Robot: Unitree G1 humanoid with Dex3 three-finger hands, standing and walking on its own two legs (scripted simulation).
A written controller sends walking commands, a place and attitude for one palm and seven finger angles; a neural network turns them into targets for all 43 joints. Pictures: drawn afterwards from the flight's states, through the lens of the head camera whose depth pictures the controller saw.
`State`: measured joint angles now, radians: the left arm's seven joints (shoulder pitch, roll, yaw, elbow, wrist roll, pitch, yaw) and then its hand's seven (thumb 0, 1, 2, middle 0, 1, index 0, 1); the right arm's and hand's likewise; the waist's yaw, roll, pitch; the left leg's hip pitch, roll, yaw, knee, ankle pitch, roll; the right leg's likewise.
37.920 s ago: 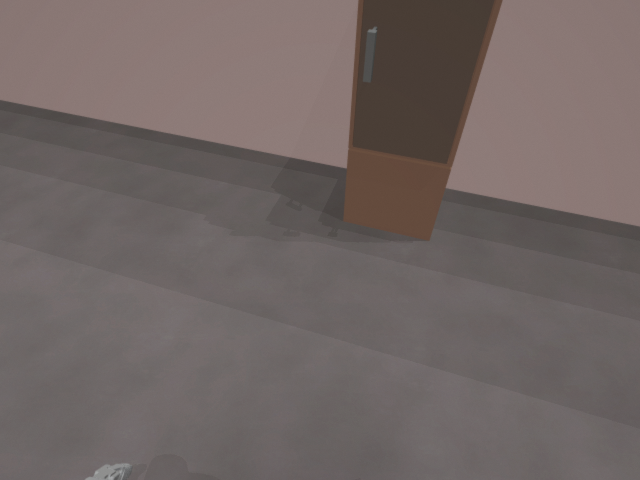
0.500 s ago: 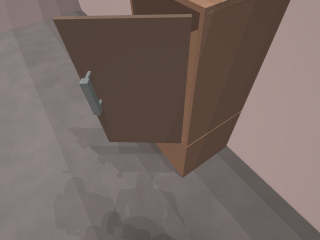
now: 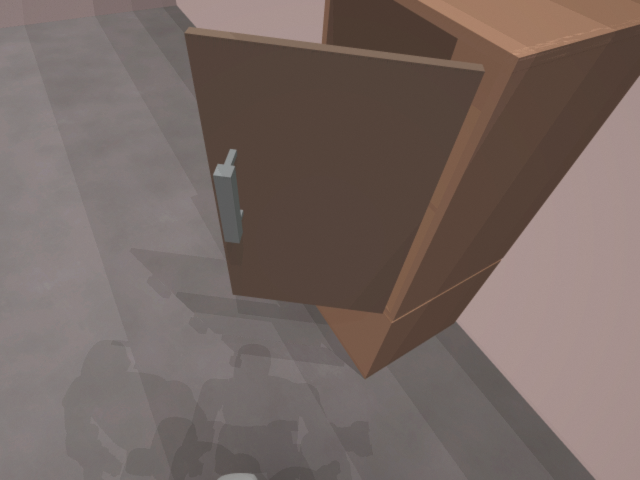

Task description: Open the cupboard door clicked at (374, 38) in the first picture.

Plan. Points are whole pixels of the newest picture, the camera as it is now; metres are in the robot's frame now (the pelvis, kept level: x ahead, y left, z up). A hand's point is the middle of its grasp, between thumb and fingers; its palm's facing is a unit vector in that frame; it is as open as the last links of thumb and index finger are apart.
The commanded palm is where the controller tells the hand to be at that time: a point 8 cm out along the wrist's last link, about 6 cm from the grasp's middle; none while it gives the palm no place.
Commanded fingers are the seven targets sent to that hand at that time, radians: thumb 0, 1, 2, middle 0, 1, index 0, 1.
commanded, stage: come to a stop and stand still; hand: left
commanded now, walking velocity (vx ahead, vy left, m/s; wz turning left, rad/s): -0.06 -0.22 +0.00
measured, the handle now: (232, 197) +0.50 +0.19 +0.03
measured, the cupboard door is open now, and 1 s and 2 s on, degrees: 53 53 53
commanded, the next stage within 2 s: look again from close up in 1.40 s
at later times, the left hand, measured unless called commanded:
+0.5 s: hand out of the picture -0.01 +0.14 -0.17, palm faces +0.03 -0.98 -0.18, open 7.3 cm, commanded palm none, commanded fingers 0.00 0.90 0.90 -0.20 -0.30 -0.20 -0.30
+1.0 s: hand out of the picture -0.06 +0.17 -0.17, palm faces +0.02 -0.99 -0.17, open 7.4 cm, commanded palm none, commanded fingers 0.00 0.90 0.90 -0.20 -0.30 -0.20 -0.30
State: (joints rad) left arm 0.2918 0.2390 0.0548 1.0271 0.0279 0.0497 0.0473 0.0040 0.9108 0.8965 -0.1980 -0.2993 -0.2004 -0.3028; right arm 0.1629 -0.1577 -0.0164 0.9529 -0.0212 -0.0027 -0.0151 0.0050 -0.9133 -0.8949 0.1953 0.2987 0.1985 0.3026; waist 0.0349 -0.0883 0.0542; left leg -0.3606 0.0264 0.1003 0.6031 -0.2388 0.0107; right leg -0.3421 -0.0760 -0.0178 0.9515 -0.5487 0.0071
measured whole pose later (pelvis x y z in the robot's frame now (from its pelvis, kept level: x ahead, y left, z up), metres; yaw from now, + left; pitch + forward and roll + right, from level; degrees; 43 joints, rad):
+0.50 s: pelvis -0.02 -0.03 +0.01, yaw +0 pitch -1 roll +0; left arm 0.30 0.16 0.01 1.07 0.02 0.00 0.03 0.01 0.93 0.90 -0.20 -0.30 -0.20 -0.30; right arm 0.29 -0.14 -0.01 1.12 -0.01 0.02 -0.03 0.01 -0.92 -0.89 0.20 0.30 0.20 0.30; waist -0.01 -0.02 0.01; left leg -0.25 0.05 0.04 0.53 -0.27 -0.02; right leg -0.17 0.04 -0.11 0.52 -0.34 -0.07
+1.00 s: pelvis -0.06 +0.01 +0.01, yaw -1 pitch -3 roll -1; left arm 0.34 0.13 -0.01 1.07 0.02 -0.01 0.04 0.00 0.91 0.90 -0.20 -0.30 -0.20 -0.30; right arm 0.32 -0.14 0.00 1.06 -0.02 0.00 -0.02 0.02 -0.93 -0.89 0.20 0.30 0.20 0.30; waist -0.01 -0.01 -0.01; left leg -0.25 0.00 0.05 0.51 -0.22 0.04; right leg -0.20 0.00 -0.08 0.50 -0.26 -0.02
